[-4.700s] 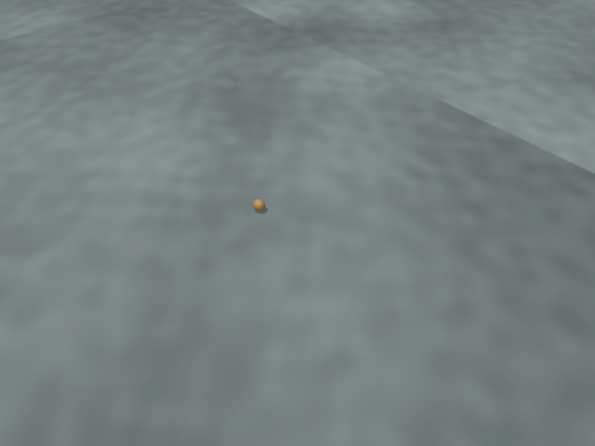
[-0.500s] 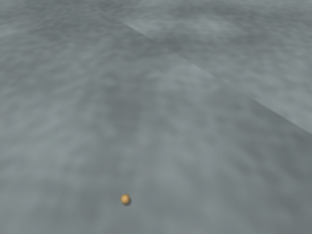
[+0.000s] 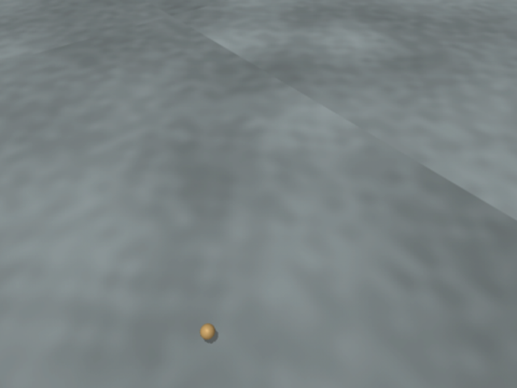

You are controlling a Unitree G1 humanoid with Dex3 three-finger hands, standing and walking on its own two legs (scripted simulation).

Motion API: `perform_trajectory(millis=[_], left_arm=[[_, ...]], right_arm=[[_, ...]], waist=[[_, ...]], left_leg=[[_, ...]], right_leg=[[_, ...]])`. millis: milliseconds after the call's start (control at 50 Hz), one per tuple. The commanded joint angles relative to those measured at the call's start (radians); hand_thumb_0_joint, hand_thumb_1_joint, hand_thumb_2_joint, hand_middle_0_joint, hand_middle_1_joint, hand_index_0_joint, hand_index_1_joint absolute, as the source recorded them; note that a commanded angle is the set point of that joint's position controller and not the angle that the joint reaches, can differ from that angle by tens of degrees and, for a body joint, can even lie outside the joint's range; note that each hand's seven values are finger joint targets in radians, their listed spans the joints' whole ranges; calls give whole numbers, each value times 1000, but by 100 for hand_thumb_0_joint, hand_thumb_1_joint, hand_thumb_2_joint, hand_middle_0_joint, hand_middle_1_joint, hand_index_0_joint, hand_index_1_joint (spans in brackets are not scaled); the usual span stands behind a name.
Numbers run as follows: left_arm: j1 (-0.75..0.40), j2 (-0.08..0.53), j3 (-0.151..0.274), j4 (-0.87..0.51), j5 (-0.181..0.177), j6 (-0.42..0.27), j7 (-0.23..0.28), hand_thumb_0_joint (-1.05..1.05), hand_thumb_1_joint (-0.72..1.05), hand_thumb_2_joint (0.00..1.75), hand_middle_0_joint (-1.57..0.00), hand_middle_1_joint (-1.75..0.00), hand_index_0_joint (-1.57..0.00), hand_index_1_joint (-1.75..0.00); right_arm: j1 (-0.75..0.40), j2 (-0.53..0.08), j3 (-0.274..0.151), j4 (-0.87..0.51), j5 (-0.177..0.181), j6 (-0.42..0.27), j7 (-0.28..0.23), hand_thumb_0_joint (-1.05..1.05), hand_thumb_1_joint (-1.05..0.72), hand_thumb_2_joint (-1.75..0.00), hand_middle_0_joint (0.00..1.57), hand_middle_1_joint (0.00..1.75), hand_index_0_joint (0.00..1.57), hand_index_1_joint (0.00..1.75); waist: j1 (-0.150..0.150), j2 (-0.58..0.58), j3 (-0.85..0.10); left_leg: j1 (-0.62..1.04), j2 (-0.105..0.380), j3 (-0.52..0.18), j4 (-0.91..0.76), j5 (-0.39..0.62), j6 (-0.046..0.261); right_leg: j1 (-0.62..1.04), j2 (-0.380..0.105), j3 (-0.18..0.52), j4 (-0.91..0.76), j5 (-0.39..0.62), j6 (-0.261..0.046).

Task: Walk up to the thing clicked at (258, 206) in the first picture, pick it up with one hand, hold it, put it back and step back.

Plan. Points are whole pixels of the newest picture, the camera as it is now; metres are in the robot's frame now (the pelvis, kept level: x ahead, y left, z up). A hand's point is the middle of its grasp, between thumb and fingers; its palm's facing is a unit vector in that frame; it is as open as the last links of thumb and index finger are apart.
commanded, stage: stand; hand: left
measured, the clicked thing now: (207, 331) +0.44 +0.23 -0.75
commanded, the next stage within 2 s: walk up in 2.00 s
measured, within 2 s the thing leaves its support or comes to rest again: neither
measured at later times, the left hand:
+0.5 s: hand out of the picture +0.09 +0.24 -0.15, palm faces -0.03 -0.94 -0.35, open 7.4 cm
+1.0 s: hand out of the picture +0.09 +0.23 -0.15, palm faces -0.03 -0.94 -0.35, open 7.4 cm
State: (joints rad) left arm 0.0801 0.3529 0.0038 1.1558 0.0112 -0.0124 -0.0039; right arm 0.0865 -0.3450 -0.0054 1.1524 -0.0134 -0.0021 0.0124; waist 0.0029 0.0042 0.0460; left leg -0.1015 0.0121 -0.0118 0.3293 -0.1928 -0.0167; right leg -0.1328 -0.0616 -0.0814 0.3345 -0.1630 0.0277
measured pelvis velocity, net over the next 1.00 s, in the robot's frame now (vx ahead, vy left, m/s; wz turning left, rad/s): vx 0.01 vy -0.02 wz -0.01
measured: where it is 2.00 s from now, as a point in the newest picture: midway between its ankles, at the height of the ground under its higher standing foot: outside the picture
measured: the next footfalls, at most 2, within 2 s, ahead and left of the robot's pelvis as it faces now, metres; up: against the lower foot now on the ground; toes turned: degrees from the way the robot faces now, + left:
none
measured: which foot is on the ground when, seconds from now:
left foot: down 0.00-1.00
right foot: down 0.00-1.00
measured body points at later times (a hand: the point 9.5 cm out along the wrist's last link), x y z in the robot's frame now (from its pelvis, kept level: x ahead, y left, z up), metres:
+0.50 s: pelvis +0.01 -0.01 +0.00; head +0.01 -0.02 +0.45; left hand +0.09 +0.29 -0.13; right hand +0.08 -0.32 -0.13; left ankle -0.01 +0.13 -0.75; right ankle +0.01 -0.13 -0.75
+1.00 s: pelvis +0.01 -0.02 +0.00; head +0.01 -0.02 +0.45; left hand +0.09 +0.28 -0.13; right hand +0.08 -0.32 -0.14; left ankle -0.01 +0.13 -0.75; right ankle +0.01 -0.13 -0.75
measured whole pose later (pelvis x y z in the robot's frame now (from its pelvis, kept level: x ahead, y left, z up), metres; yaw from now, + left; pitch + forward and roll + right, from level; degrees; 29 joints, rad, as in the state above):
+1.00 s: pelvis +0.01 -0.02 +0.00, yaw -1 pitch -2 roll +0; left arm 0.10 0.35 0.00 1.14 0.01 -0.01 -0.01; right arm 0.11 -0.35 0.00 1.14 -0.01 0.00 0.01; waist 0.00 0.01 0.04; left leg -0.08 0.05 -0.01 0.31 -0.20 -0.05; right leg -0.12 -0.02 -0.08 0.33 -0.17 0.00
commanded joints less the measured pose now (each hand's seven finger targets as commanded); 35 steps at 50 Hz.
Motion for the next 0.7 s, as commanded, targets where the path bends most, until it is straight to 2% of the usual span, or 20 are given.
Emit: perform_trajectory(millis=[0,100,200,360,540,580,680], left_arm=[[-49,214,38,-55,-5,-24,12,0,90,90,-20,-30,-20,-30],[-43,212,36,-60,-2,-23,12,0,90,90,-20,-30,-20,-30],[-45,216,38,-61,-3,-25,13,0,90,90,-20,-30,-20,-30],[-38,210,36,-63,-4,-22,11,0,90,90,-20,-30,-20,-30],[-47,214,40,-71,-6,-21,11,0,90,90,-20,-30,-20,-30],[-32,208,36,-68,-5,-22,11,0,90,90,-20,-30,-20,-30],[-31,219,40,-68,-4,-23,12,0,90,90,-20,-30,-20,-30]], right_arm=[[-53,-216,-38,-65,5,-27,-17,0,-90,-90,20,30,20,30],[-59,-217,-37,-65,6,-26,-16,0,-90,-90,20,30,20,30],[-53,-215,-34,-64,6,-28,-18,0,-90,-90,20,30,20,30],[-50,-220,-33,-64,6,-23,-16,0,-90,-90,20,30,20,30],[-37,-220,-32,-67,3,-24,-19,0,-90,-90,20,30,20,30],[-46,-221,-32,-67,5,-24,-18,0,-90,-90,20,30,20,30],[-25,-212,-30,-67,4,-21,-17,0,-90,-90,20,30,20,30]], waist=[[-2,-2,-92],[-3,12,-84],[-4,0,-103],[-3,-1,-77],[-5,-8,-88],[1,2,-70],[-5,-11,-84]], left_leg=[[-34,122,-85,-68,208,25],[-32,121,-79,-70,179,20],[-9,126,-70,-61,224,22],[-20,122,-65,-67,146,21],[-10,126,-64,-58,193,18],[-13,123,-65,-57,174,17],[-14,124,-62,-58,147,23]], right_leg=[[79,-92,98,-42,130,-35],[65,-89,97,-56,107,-36],[81,-95,101,-46,179,-37],[58,-90,106,-70,103,-36],[66,-89,106,-58,155,-42],[52,-86,108,-66,139,-38],[69,-90,112,-70,126,-43]])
